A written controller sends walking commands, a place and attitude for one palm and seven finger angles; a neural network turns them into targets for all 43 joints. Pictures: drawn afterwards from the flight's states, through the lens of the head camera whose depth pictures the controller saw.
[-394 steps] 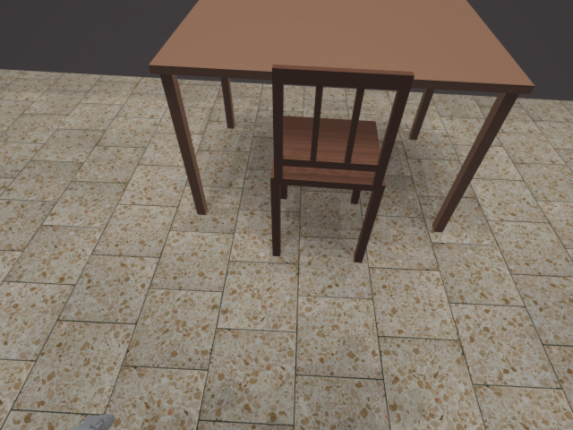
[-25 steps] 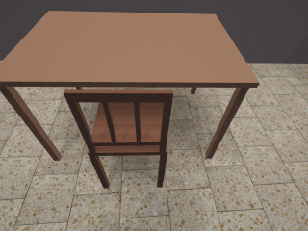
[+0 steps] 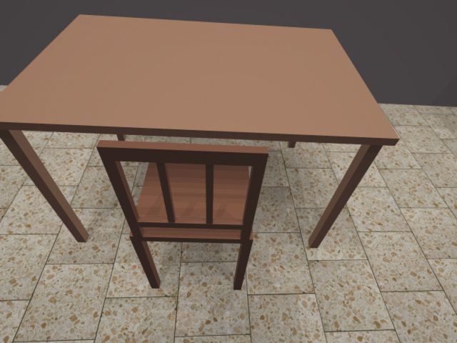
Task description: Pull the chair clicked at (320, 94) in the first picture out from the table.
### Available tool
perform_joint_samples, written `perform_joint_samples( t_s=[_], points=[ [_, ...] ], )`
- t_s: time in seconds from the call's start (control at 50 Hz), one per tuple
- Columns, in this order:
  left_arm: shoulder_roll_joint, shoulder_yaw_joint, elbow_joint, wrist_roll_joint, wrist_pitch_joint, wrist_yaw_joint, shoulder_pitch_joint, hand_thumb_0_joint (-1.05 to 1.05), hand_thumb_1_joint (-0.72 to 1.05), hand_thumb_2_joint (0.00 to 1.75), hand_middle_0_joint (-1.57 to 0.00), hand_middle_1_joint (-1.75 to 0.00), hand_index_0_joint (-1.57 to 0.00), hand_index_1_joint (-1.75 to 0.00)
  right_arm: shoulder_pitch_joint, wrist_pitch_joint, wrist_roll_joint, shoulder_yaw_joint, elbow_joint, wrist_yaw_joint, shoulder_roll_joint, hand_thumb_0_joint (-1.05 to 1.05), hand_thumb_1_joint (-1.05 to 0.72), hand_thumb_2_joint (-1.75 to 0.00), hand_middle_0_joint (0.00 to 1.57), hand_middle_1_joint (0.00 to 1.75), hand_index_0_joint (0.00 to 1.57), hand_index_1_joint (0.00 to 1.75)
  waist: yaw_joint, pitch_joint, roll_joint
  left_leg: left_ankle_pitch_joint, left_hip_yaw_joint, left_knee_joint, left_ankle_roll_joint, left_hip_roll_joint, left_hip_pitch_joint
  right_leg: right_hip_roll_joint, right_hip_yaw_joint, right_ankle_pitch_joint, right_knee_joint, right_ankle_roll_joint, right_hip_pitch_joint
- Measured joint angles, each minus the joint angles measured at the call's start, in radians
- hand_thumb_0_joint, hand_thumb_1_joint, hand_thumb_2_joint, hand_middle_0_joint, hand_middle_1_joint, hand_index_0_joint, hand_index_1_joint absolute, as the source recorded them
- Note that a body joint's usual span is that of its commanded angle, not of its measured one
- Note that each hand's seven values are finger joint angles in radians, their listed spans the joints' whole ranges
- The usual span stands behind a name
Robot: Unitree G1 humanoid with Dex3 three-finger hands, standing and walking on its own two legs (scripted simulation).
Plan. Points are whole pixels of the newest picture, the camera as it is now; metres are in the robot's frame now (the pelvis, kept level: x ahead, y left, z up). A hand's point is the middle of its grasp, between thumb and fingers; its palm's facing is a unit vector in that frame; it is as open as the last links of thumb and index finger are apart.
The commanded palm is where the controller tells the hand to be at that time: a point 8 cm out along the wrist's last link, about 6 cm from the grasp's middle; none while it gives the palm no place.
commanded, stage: shuffle to correct the standing spot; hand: left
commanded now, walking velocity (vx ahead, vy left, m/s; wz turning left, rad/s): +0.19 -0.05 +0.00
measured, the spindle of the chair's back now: (167, 193) +0.47 +0.18 -0.10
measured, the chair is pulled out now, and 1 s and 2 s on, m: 0.00 0.00 0.00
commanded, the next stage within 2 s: come to a stop and stand still in 0.04 s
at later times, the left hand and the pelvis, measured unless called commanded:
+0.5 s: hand out of the picture +0.09 +0.18 -0.17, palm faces +0.08 -0.97 -0.21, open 7.3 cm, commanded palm none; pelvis +0.08 +0.00 +0.00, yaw +1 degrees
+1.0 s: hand out of the picture +0.09 +0.17 -0.17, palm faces +0.05 -0.98 -0.20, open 7.3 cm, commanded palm none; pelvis +0.04 -0.02 +0.00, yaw +3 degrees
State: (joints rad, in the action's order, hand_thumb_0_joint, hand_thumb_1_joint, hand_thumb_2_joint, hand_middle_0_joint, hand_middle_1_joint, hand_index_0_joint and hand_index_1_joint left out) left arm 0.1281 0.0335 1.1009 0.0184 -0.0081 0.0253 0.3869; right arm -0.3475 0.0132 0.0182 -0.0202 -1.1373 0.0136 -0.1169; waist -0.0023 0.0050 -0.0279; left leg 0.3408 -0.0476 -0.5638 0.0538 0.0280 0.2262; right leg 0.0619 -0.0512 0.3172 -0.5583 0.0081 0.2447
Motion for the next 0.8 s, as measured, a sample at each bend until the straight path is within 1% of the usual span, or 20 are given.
perform_joint_samples(
  t_s=[0.06, 0.1, 0.14, 0.16, 0.18, 0.2, 0.22, 0.26, 0.28, 0.3, 0.32, 0.34, 0.36, 0.42, 0.5, 0.58, 0.64, 0.7, 0.74, 0.8],
  points=[
    [0.001, -0.001, 0.008, 0.005, 0.005, -0.007, -0.001, 0.00, 0.91, 0.90, -0.20, -0.30, -0.20, -0.30, -0.014, 0.023, 0.001, 0.000, 0.006, 0.007, 0.007, 0.00, -0.91, -0.90, 0.19, 0.30, 0.19, 0.30, -0.008, 0.003, -0.004, 0.011, -0.011, 0.024, 0.007, 0.004, -0.029, -0.001, -0.011, 0.060, -0.107, -0.018, 0.036],
    [0.001, 0.001, 0.004, 0.003, 0.004, -0.011, -0.020, 0.01, 0.91, 0.90, -0.20, -0.30, -0.20, -0.30, -0.024, 0.037, 0.004, 0.004, 0.006, 0.013, 0.012, 0.00, -0.91, -0.90, 0.20, 0.30, 0.19, 0.30, -0.019, 0.012, 0.003, 0.006, -0.007, 0.056, 0.006, 0.002, -0.053, -0.010, -0.026, 0.104, -0.164, -0.024, 0.066],
    [0.000, 0.003, -0.009, -0.001, -0.005, -0.016, -0.048, 0.01, 0.91, 0.90, -0.20, -0.30, -0.20, -0.30, -0.036, 0.042, 0.005, 0.009, 0.000, 0.016, 0.014, 0.00, -0.91, -0.90, 0.20, 0.30, 0.19, 0.30, -0.029, 0.024, 0.019, 0.003, 0.007, 0.078, 0.000, -0.002, -0.073, -0.019, -0.045, 0.090, -0.123, -0.028, 0.069],
    [0.000, 0.004, -0.019, -0.002, -0.013, -0.017, -0.062, 0.01, 0.91, 0.90, -0.20, -0.30, -0.20, -0.30, -0.044, 0.042, 0.004, 0.011, -0.005, 0.018, 0.015, 0.00, -0.91, -0.90, 0.20, 0.30, 0.19, 0.30, -0.030, 0.028, 0.027, 0.011, 0.017, 0.072, -0.005, -0.005, -0.075, -0.025, -0.053, 0.045, -0.065, -0.031, 0.055],
    [0.008, 0.006, -0.030, 0.000, -0.022, -0.011, -0.070, 0.01, 0.92, 0.90, -0.20, -0.30, -0.20, -0.30, -0.055, 0.041, 0.001, 0.014, -0.008, 0.018, 0.018, 0.00, -0.91, -0.90, 0.20, 0.30, 0.19, 0.30, -0.029, 0.029, 0.025, 0.029, 0.023, 0.046, -0.009, -0.001, -0.069, -0.024, -0.047, -0.020, -0.001, -0.043, 0.036],
    [0.013, 0.010, -0.035, -0.003, -0.034, -0.007, -0.079, 0.02, 0.93, 0.90, -0.20, -0.30, -0.20, -0.30, -0.060, 0.036, -0.002, 0.015, -0.015, 0.017, 0.018, 0.00, -0.91, -0.90, 0.20, 0.30, 0.20, 0.30, -0.024, 0.031, 0.030, 0.053, 0.021, -0.006, -0.014, -0.005, -0.051, -0.024, -0.049, -0.049, 0.006, -0.027, 0.030],
    [0.013, 0.012, -0.038, -0.006, -0.042, -0.002, -0.089, 0.02, 0.93, 0.90, -0.20, -0.30, -0.20, -0.30, -0.057, 0.027, -0.004, 0.013, -0.024, 0.017, 0.014, 0.00, -0.91, -0.90, 0.20, 0.30, 0.20, 0.30, -0.021, 0.035, 0.043, 0.102, 0.017, -0.084, -0.019, -0.017, -0.024, -0.029, -0.061, -0.035, -0.008, -0.021, 0.023],
    [0.009, 0.010, -0.045, -0.007, -0.049, 0.009, -0.101, 0.02, 0.93, 0.90, -0.20, -0.30, -0.20, -0.30, -0.036, 0.005, -0.007, 0.009, -0.035, 0.022, 0.006, 0.00, -0.91, -0.90, 0.20, 0.30, 0.20, 0.30, -0.014, 0.041, 0.060, 0.178, 0.005, -0.222, -0.029, -0.036, 0.036, -0.036, -0.081, 0.002, -0.011, -0.023, -0.001],
    [0.006, 0.007, -0.045, -0.005, -0.047, 0.016, -0.105, 0.01, 0.93, 0.90, -0.20, -0.30, -0.20, -0.30, -0.019, -0.004, -0.010, 0.007, -0.036, 0.025, 0.002, 0.00, -0.91, -0.90, 0.20, 0.30, 0.20, 0.30, -0.011, 0.046, 0.063, 0.189, -0.003, -0.242, -0.035, -0.043, 0.055, -0.038, -0.084, 0.010, -0.004, -0.023, -0.014],
    [0.003, 0.004, -0.044, -0.004, -0.043, 0.020, -0.109, 0.01, 0.93, 0.90, -0.20, -0.30, -0.20, -0.30, 0.001, -0.009, -0.013, 0.004, -0.032, 0.027, -0.001, 0.00, -0.91, -0.90, 0.20, 0.30, 0.20, 0.30, -0.010, 0.051, 0.060, 0.173, -0.011, -0.215, -0.042, -0.049, 0.062, -0.037, -0.083, 0.014, 0.002, -0.022, -0.025],
    [0.002, 0.001, -0.041, -0.005, -0.035, 0.024, -0.111, 0.01, 0.93, 0.90, -0.20, -0.30, -0.20, -0.30, 0.021, -0.010, -0.015, 0.002, -0.025, 0.027, -0.004, 0.00, -0.91, -0.90, 0.20, 0.30, 0.20, 0.30, -0.011, 0.057, 0.055, 0.107, -0.020, -0.145, -0.048, -0.053, 0.056, -0.034, -0.080, 0.017, 0.000, -0.018, -0.033],
    [0.001, -0.001, -0.038, -0.008, -0.026, 0.026, -0.113, 0.01, 0.93, 0.90, -0.20, -0.30, -0.20, -0.30, 0.037, -0.005, -0.016, 0.000, -0.016, 0.027, -0.008, 0.00, -0.91, -0.90, 0.20, 0.30, 0.19, 0.30, -0.010, 0.062, 0.054, -0.001, -0.024, -0.065, -0.048, -0.059, 0.042, -0.034, -0.076, 0.025, -0.010, -0.013, -0.036],
    [0.003, -0.002, -0.032, -0.012, -0.015, 0.026, -0.115, 0.01, 0.94, 0.90, -0.20, -0.30, -0.20, -0.30, 0.056, -0.001, -0.015, -0.003, -0.010, 0.027, -0.009, 0.00, -0.91, -0.90, 0.20, 0.30, 0.19, 0.30, -0.007, 0.066, 0.044, -0.032, -0.036, -0.047, -0.037, -0.056, 0.028, -0.029, -0.066, 0.036, -0.023, -0.006, -0.038],
    [0.008, -0.002, -0.023, -0.011, 0.014, 0.032, -0.123, 0.01, 0.94, 0.90, -0.20, -0.30, -0.20, -0.30, 0.102, -0.003, -0.007, -0.003, 0.007, 0.033, -0.015, 0.01, -0.93, -0.90, 0.20, 0.30, 0.19, 0.30, 0.002, 0.065, 0.016, -0.008, -0.063, -0.012, -0.011, -0.033, -0.005, -0.009, -0.038, 0.015, -0.011, 0.009, -0.050],
    [0.021, -0.004, -0.039, -0.012, 0.021, 0.032, -0.139, 0.01, 0.94, 0.90, -0.20, -0.30, -0.20, -0.30, 0.143, 0.000, -0.012, -0.010, 0.038, 0.031, -0.040, 0.02, -0.94, -0.90, 0.20, 0.30, 0.20, 0.30, 0.010, 0.077, 0.012, -0.034, -0.071, 0.053, -0.003, -0.015, -0.030, 0.001, -0.014, 0.016, -0.014, 0.006, -0.042],
    [0.043, 0.002, -0.066, -0.008, 0.027, 0.029, -0.151, 0.01, 0.93, 0.90, -0.20, -0.30, -0.20, -0.30, 0.177, -0.009, -0.009, -0.017, 0.071, 0.027, -0.048, 0.01, -0.93, -0.90, 0.20, 0.30, 0.20, 0.30, 0.010, 0.089, 0.017, -0.046, -0.066, 0.059, -0.010, -0.013, -0.024, -0.005, 0.009, 0.020, -0.031, -0.001, -0.027],
    [0.052, 0.005, -0.079, -0.001, 0.024, 0.027, -0.150, 0.01, 0.92, 0.90, -0.20, -0.30, -0.20, -0.30, 0.201, -0.023, -0.009, -0.022, 0.084, 0.022, -0.055, 0.01, -0.92, -0.90, 0.20, 0.30, 0.20, 0.30, 0.015, 0.085, 0.034, -0.037, -0.062, 0.030, -0.025, -0.031, 0.001, -0.022, 0.011, 0.035, -0.001, 0.000, -0.032],
    [0.052, -0.004, -0.076, -0.001, 0.015, 0.025, -0.141, 0.00, 0.92, 0.90, -0.20, -0.30, -0.20, -0.30, 0.218, -0.035, -0.011, -0.025, 0.090, 0.016, -0.059, 0.01, -0.92, -0.90, 0.20, 0.30, 0.20, 0.30, 0.006, 0.075, 0.047, -0.043, -0.057, 0.031, -0.038, -0.046, 0.009, -0.038, 0.006, 0.014, 0.008, -0.015, -0.027],
    [0.051, -0.012, -0.084, 0.003, 0.009, 0.035, -0.131, 0.00, 0.91, 0.90, -0.20, -0.30, -0.20, -0.30, 0.215, -0.035, -0.015, -0.022, 0.113, 0.005, -0.062, 0.00, -0.91, -0.90, 0.20, 0.30, 0.20, 0.30, 0.001, 0.068, 0.048, -0.049, -0.053, 0.016, -0.050, -0.056, 0.022, -0.047, 0.003, 0.005, 0.010, -0.019, -0.022],
    [0.053, -0.021, -0.113, -0.003, -0.002, 0.041, -0.114, 0.00, 0.91, 0.90, -0.20, -0.30, -0.20, -0.30, 0.193, -0.023, -0.016, -0.021, 0.154, -0.001, -0.062, 0.00, -0.91, -0.90, 0.20, 0.30, 0.20, 0.30, -0.010, 0.058, 0.029, -0.046, -0.038, 0.008, -0.044, -0.051, 0.024, -0.045, -0.001, 0.012, -0.018, -0.022, -0.013]
  ],
)
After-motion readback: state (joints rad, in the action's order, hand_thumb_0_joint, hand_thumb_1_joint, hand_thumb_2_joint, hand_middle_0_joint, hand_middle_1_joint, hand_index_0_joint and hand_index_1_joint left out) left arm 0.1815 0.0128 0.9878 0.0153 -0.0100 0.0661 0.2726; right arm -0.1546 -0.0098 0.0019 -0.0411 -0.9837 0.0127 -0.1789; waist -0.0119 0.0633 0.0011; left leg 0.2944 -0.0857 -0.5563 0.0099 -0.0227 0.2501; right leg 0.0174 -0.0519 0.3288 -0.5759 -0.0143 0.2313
